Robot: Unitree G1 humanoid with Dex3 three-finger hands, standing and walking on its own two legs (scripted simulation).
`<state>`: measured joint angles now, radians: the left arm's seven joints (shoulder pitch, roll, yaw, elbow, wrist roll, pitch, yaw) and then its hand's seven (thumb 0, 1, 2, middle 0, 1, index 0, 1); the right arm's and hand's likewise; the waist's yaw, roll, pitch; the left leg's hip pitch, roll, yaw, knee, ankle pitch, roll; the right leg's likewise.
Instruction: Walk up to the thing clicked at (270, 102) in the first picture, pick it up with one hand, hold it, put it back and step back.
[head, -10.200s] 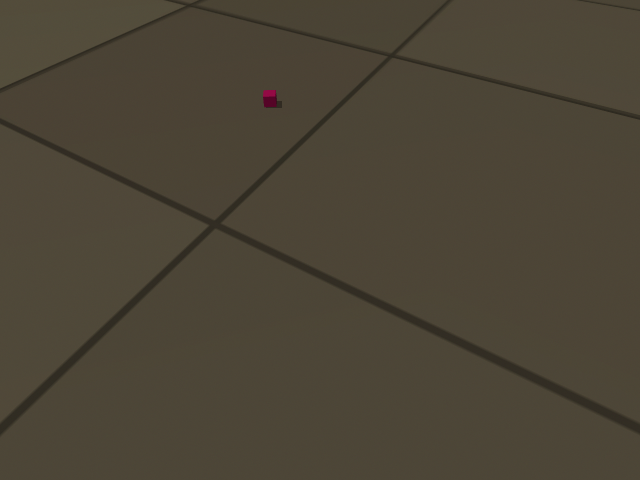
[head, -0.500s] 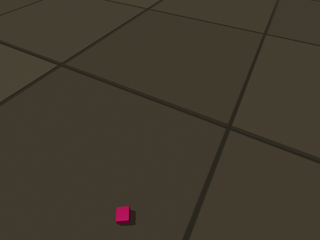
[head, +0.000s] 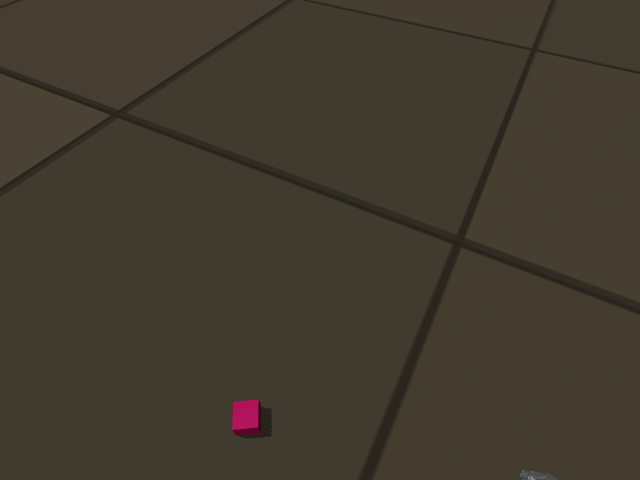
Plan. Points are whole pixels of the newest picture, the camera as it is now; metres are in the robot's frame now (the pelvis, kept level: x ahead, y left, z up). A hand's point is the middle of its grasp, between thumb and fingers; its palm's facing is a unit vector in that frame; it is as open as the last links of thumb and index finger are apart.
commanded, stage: rise first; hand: left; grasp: from above
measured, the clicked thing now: (247, 417) +0.39 +0.22 -0.75
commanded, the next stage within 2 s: none
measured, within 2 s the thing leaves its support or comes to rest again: neither
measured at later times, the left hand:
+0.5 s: hand out of the picture +0.14 +0.26 -0.22, palm faces -0.11 -0.90 -0.43, open 13.5 cm
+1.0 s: hand out of the picture +0.15 +0.28 -0.34, palm faces -0.37 -0.70 -0.61, open 13.8 cm
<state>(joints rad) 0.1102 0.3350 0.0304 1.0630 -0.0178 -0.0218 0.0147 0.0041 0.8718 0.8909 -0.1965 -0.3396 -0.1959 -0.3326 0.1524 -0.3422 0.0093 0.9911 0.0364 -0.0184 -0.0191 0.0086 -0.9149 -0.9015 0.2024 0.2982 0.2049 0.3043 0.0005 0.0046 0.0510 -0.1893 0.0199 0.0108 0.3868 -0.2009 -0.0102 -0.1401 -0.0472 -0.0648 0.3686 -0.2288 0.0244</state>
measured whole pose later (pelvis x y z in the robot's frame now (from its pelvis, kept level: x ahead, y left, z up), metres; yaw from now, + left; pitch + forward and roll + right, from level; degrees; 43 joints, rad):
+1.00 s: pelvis -0.05 +0.00 -0.19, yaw -2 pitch +27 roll -2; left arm 0.04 0.41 0.14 0.64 0.47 0.02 0.03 -0.01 -0.40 0.94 -0.02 -1.10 -0.03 -1.08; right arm 0.11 -0.27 -0.04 0.57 0.00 -0.20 0.01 0.01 -0.74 -0.86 0.20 0.30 0.21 0.30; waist -0.02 0.00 -0.17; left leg -1.42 0.05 -0.03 1.56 -0.62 -0.01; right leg -1.36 -0.04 -0.04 1.54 -0.65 0.02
